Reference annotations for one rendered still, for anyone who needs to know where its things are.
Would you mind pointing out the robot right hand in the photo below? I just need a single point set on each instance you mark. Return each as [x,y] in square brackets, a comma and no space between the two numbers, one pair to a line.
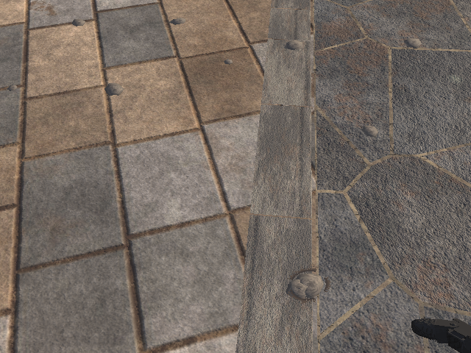
[456,332]

